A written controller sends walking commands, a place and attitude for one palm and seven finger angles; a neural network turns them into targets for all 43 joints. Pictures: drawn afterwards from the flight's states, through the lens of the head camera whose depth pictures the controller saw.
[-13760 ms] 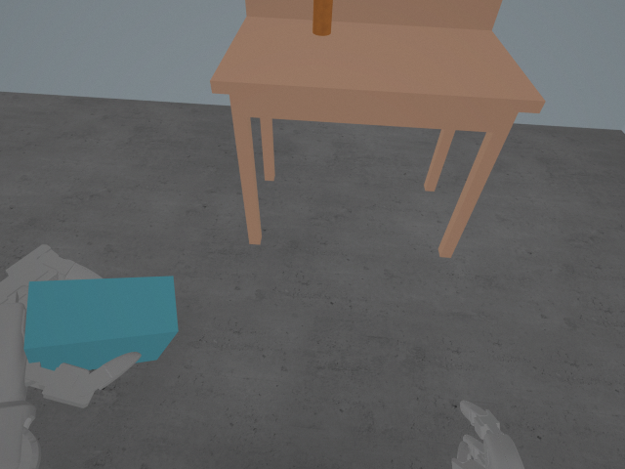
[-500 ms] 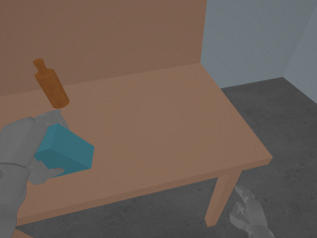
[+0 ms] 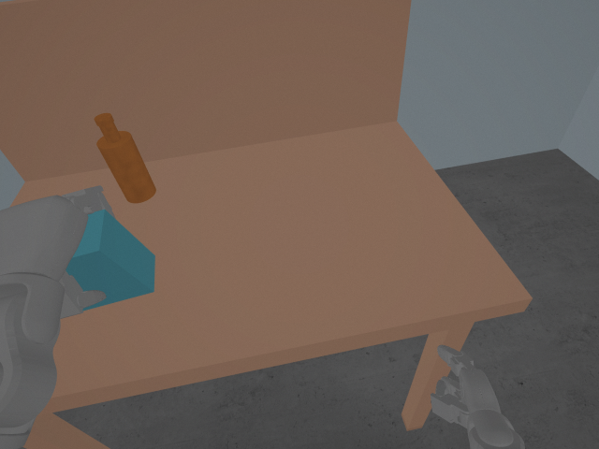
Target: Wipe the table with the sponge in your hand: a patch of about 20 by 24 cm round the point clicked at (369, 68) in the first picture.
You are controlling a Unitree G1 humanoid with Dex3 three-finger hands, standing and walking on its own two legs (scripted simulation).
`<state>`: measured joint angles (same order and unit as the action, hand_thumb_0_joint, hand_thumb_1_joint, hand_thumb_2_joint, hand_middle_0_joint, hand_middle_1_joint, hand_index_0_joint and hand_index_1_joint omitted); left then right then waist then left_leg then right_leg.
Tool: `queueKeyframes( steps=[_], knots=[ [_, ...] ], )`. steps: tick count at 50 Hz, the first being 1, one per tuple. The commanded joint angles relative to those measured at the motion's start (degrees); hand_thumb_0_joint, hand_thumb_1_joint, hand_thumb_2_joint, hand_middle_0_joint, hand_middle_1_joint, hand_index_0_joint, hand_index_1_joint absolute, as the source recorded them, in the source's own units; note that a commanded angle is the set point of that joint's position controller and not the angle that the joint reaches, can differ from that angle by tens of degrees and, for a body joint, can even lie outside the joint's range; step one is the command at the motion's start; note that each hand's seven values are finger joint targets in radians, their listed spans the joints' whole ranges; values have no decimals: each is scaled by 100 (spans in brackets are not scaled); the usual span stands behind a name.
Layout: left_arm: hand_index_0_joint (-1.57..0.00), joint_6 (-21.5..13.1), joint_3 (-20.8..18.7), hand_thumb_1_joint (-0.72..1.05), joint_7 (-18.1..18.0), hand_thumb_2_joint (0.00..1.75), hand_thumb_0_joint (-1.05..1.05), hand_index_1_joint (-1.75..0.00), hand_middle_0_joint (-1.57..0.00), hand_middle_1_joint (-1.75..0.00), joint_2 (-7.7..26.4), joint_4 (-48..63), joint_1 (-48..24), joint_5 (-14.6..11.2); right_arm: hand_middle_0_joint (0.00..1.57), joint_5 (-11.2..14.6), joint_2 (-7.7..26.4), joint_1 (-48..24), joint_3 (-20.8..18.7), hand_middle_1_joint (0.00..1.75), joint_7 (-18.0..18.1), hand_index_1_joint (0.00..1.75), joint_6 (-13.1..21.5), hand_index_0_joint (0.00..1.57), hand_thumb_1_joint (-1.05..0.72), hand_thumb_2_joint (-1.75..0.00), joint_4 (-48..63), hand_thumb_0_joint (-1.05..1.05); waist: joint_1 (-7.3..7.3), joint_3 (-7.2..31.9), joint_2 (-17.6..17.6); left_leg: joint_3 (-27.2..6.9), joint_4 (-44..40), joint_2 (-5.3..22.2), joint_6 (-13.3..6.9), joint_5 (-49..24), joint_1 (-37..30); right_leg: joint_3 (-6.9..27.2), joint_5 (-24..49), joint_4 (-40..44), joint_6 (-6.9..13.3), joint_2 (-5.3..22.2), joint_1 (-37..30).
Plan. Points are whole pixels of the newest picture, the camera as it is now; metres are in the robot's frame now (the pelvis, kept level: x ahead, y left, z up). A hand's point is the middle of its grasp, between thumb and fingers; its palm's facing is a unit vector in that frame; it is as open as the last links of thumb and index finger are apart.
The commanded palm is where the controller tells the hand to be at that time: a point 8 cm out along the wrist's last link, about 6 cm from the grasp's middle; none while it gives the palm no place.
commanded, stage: turn the palm down, sponge in hand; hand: left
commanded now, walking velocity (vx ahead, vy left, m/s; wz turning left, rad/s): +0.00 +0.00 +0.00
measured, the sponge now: (94, 272) +0.24 +0.30 +0.15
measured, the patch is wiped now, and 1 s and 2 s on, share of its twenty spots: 0.00 0.00 0.00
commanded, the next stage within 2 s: move the sponge above the wiping area in 0.44 s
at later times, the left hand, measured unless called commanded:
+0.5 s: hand (101, 268) +0.23 +0.27 +0.17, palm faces +0.18 -0.07 -0.98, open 9.8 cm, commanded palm +0.19 +0.25 +0.22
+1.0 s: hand (125, 292) +0.23 +0.27 +0.12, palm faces -0.02 -0.10 -0.99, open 9.8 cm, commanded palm +0.21 +0.27 +0.21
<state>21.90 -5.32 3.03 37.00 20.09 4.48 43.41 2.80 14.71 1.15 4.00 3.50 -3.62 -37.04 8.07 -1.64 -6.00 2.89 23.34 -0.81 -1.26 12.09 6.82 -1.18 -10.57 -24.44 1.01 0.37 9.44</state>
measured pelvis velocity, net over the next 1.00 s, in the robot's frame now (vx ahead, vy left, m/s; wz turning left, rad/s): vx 0.00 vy -0.01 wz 0.00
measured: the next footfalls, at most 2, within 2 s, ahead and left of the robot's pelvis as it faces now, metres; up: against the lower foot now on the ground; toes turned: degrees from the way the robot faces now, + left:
none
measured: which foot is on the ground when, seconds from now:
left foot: down 0.00-1.00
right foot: down 0.00-1.00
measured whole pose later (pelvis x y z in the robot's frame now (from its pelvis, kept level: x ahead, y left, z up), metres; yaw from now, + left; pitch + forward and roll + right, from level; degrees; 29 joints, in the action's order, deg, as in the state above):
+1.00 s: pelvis +0.00 -0.01 +0.00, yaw +0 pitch -4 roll +1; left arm 21.2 1.0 8.1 32.0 12.5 4.7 46.9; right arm 3.3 16.6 0.7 2.7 4.4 -1.2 -37.8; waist 7.0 -2.5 -7.5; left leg 2.5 23.6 -0.4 -0.6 11.8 7.6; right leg -1.3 -11.0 -25.8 1.8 -0.1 10.7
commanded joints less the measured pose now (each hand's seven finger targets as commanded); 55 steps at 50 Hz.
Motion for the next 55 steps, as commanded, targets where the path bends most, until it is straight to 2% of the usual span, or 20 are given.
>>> queueKeyframes(
  steps=[1,3,9,12,13,17,18,23,28,30,32,33,37,38,42,44,48,52,53,55],
  knots=[
    [-120,323,-239,10,70,130,0,-160,-120,-160,710,728,-914,101,20,62,603,-1391,-219,30,46,30,255,20,-90,-90,1114,0,-61,805,256,-682,-545,102,43,-658,321,505,108,394,260,7,-434],
    [-120,304,59,10,208,130,0,-160,-120,-160,422,911,-763,116,20,80,571,-1517,-176,30,41,30,366,20,-90,-90,1208,0,-90,872,270,-616,-472,74,-45,-435,331,510,4,379,273,-41,-450],
    [-120,-110,-842,10,101,130,0,-160,-120,-160,1705,1626,-1356,768,20,-104,527,-1424,-178,30,94,30,462,20,-90,-90,1156,0,60,1578,82,-703,-316,-36,-107,-631,164,888,-155,236,334,-31,-790],
    [-120,-277,-1438,10,-165,130,0,-160,-120,-160,2177,1480,-1620,889,20,-151,504,-1573,-188,30,84,30,471,20,-90,-90,1034,0,191,1452,-56,-810,-247,-39,-66,-764,55,1300,-167,387,493,-114,-754],
    [-120,-322,-1035,10,-209,130,0,-160,-120,-160,1667,1268,-1606,759,20,-167,433,-1387,-205,30,95,30,474,20,-90,-90,1044,0,114,1394,165,-687,-181,-16,-69,-913,7,1096,15,403,466,-17,-716],
    [-120,-234,-1142,10,-330,130,0,-160,-120,-160,1453,676,-1325,327,20,-35,483,-1602,-247,30,66,30,490,20,-90,-90,885,0,99,1008,132,-689,-206,-5,28,-891,-69,1293,61,587,454,-34,-428],
    [-120,-146,-748,10,-256,130,0,-160,-120,-160,1047,553,-1245,204,20,-51,532,-1488,-279,30,60,30,466,20,-90,-90,897,0,18,1025,165,-585,-190,54,14,-842,19,1029,169,547,381,67,-495],
    [-120,224,-31,10,200,130,0,-160,-120,-160,517,492,-823,100,20,49,617,-1552,-260,30,56,30,472,20,-90,-90,1039,0,-107,706,493,-523,-208,6,-41,-497,273,933,-133,574,271,81,-314],
    [-120,6,-420,10,265,130,0,-160,-120,-160,1227,1138,-1135,525,20,-47,578,-1584,-221,30,102,30,512,20,-90,-90,1184,0,-20,1202,519,-529,-129,-88,-113,-503,183,1024,-412,452,263,91,-504],
    [-120,-153,-846,10,149,130,0,-160,-120,-160,1751,806,-1533,819,20,-112,608,-1426,-237,30,121,30,465,20,-90,-90,1038,0,11,1243,410,-630,-151,-94,-64,-589,169,1165,-391,478,325,94,-491],
    [-120,-339,-1445,10,-87,130,0,-160,-120,-160,2192,1085,-1595,772,20,-107,540,-1563,-251,30,120,30,518,20,-90,-90,1047,0,177,1412,193,-675,-107,-105,-52,-701,28,1432,-308,476,446,10,-626],
    [-120,-402,-1086,10,-148,130,0,-160,-120,-160,1741,951,-1627,686,20,-123,479,-1408,-273,30,141,30,521,20,-90,-90,1063,0,113,1471,179,-579,-52,-69,-72,-850,-12,1235,14,402,432,73,-710],
    [-120,-419,-1255,10,-344,130,0,-160,-120,-160,1644,378,-1401,391,20,-10,521,-1489,-308,30,113,30,532,20,-90,-90,878,0,79,1005,11,-635,-148,-44,17,-751,-43,1402,-68,605,451,14,-393],
    [-120,-365,-976,10,-303,130,0,-160,-120,-160,1321,269,-1322,309,20,-34,564,-1375,-348,30,102,30,519,20,-90,-90,890,0,32,1004,-24,-545,-125,18,12,-742,46,1148,55,546,407,97,-464],
    [-120,0,-395,10,-7,130,0,-160,-120,-160,845,-11,-1074,289,20,76,594,-1664,-291,30,89,30,539,20,-90,-90,929,0,-72,592,189,-587,-250,-21,21,-476,230,1155,-294,592,362,54,-180],
    [-120,-11,31,10,200,130,0,-160,-120,-160,648,305,-1138,293,20,81,610,-1427,-288,30,108,30,531,20,-90,-90,1016,0,-153,811,288,-584,-300,-36,-49,-421,189,895,-251,528,266,92,-266],
    [-120,-263,9,10,297,130,0,-160,-120,-160,877,622,-1541,588,20,-23,591,-1424,-252,30,151,30,646,20,-90,-90,1083,0,-111,1122,436,-614,-293,-42,-118,-318,90,808,-377,453,295,37,-378],
    [-120,-733,-977,10,-113,130,0,-160,-120,-160,1723,1077,-1866,852,20,-125,501,-1450,-265,30,166,30,704,20,-90,-90,990,0,114,1622,167,-794,-332,-4,-77,-865,-250,1097,146,383,437,-105,-717],
    [-120,-772,-794,10,-219,130,0,-160,-120,-160,1432,904,-1871,885,20,-169,447,-1215,-276,30,168,30,680,20,-90,-90,958,0,100,1686,174,-707,-327,20,-74,-1076,-234,846,360,333,430,-64,-784],
    [-120,-760,-956,10,-449,130,0,-160,-120,-160,1408,534,-1697,826,20,-148,476,-1075,-338,30,107,30,620,20,-90,-90,830,0,113,1474,189,-735,-336,52,18,-1366,-230,940,616,417,450,-49,-664]
  ],
)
